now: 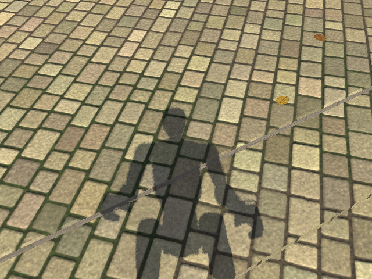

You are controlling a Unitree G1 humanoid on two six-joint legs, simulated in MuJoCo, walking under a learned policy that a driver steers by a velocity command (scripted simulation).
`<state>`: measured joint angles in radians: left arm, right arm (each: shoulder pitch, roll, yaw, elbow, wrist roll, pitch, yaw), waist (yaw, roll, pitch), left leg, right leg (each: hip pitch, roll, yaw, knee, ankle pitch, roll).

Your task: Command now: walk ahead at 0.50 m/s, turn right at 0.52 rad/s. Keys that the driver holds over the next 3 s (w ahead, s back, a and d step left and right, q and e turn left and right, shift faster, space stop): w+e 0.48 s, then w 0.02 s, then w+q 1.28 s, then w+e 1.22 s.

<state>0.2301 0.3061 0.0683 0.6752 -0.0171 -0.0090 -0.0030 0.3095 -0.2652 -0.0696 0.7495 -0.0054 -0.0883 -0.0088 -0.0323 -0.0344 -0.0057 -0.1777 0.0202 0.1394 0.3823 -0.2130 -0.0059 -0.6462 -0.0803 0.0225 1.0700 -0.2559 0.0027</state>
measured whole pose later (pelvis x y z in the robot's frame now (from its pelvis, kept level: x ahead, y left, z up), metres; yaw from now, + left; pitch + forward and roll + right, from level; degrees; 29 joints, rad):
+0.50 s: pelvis +0.24 -0.10 +0.01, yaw -18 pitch +2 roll +1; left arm 0.38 0.26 0.04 0.68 -0.01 -0.04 0.00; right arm 0.08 -0.30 -0.05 0.69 -0.01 -0.09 0.01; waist 0.06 0.03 0.03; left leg -0.71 0.09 -0.06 0.92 -0.13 -0.05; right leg -0.15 0.08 0.08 0.33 -0.20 -0.09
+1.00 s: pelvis +0.52 -0.14 +0.04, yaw -11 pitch +2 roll +1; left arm 0.12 0.28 0.03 0.64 0.01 -0.09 0.00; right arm 0.36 -0.27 -0.05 0.77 0.02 -0.06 0.00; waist -0.07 -0.03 0.02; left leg -0.24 -0.10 -0.08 0.36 -0.15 0.07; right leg -0.60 -0.06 0.10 0.79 -0.15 0.04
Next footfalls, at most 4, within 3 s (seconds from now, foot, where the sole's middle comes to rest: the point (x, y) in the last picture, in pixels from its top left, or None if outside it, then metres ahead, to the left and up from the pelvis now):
0.20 right None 0.24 -0.17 -0.78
0.70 left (209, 253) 0.59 -0.07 -0.74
1.18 right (276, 219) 0.73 -0.33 -0.74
1.64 left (194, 159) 1.00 -0.03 -0.70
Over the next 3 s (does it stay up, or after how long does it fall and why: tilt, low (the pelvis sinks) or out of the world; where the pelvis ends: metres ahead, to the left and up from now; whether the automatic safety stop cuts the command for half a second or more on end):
stays up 1.55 -0.04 0.08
